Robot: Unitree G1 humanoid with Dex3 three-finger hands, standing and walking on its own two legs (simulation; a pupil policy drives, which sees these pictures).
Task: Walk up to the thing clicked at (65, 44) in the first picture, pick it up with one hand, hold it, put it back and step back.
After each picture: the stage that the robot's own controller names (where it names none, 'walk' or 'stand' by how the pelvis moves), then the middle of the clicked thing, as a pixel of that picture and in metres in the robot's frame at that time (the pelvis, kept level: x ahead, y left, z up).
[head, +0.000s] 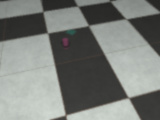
stand; (65, 43) +1.42 +0.21 -0.72
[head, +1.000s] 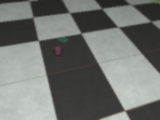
walk; (58, 52) +1.31 +0.22 -0.72
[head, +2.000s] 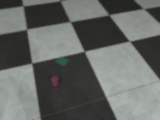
walk; (55, 82) +0.81 +0.23 -0.72
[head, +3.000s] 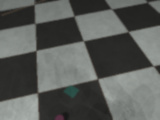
walk; out of the picture +0.48 +0.24 -0.69
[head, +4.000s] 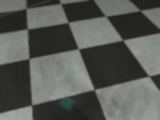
stand; out of the picture +0.38 +0.21 -0.72
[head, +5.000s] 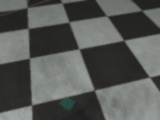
stand; out of the picture +0.38 +0.21 -0.72
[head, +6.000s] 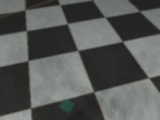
stand; out of the picture +0.36 +0.22 -0.72
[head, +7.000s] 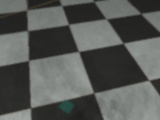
stand; out of the picture +0.36 +0.21 -0.73
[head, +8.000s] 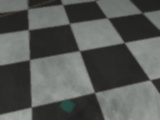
stand; out of the picture +0.36 +0.21 -0.73
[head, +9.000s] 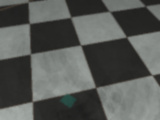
go down; out of the picture +0.37 +0.20 -0.72
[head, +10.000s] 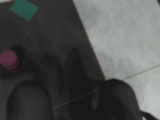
go down; (10, 61) +0.43 +0.27 -0.29
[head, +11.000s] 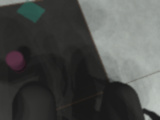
approach; (17, 62) +0.43 +0.28 -0.29
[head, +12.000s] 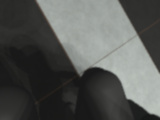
close in; out of the picture +0.40 +0.31 -0.22
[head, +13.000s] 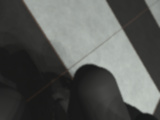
close; out of the picture +0.40 +0.32 -0.22
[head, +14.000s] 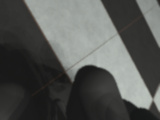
lift; out of the picture +0.38 +0.30 -0.23
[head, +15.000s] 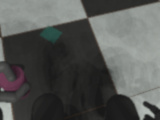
lift; (15, 83) +0.32 +0.23 -0.04
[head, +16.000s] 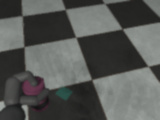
hold; (37, 94) +0.32 +0.17 +0.00
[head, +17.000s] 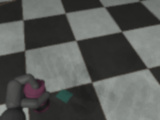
hold; (37, 96) +0.32 +0.17 +0.00
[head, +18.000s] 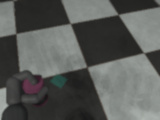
crouch; (36, 91) +0.34 +0.17 -0.05
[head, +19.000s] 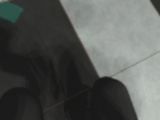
lower; out of the picture +0.46 +0.30 -0.10
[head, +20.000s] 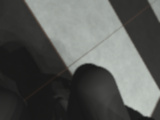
lower; out of the picture +0.40 +0.33 -0.22
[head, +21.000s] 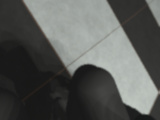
lower; out of the picture +0.40 +0.33 -0.22
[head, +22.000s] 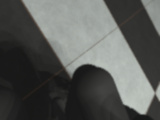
lower; out of the picture +0.40 +0.33 -0.22
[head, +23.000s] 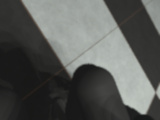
lower; out of the picture +0.40 +0.33 -0.22
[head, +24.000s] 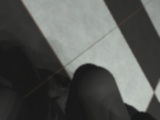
open; out of the picture +0.40 +0.31 -0.22
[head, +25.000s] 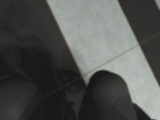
stand; out of the picture +0.41 +0.30 -0.24
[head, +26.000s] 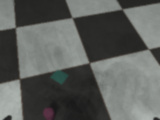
stand; (49, 114) +0.39 +0.21 -0.59
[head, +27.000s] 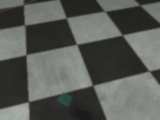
stand; out of the picture +0.39 +0.22 -0.66
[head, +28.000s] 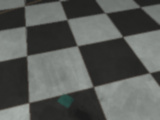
stand; out of the picture +0.38 +0.21 -0.67
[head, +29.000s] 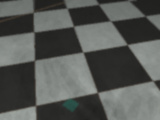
stand; out of the picture +0.40 +0.19 -0.72
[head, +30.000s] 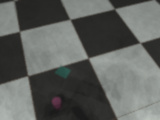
walk; (57, 103) +0.49 +0.20 -0.69
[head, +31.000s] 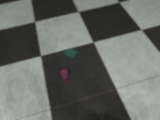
walk; (64, 75) +0.79 +0.22 -0.70
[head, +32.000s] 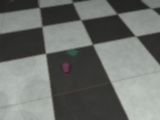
stand; (66, 69) +1.03 +0.23 -0.71
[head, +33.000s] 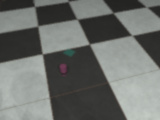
stand; (63, 69) +1.02 +0.22 -0.72
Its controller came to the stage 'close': yes
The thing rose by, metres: 0.71
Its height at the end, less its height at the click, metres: +0.00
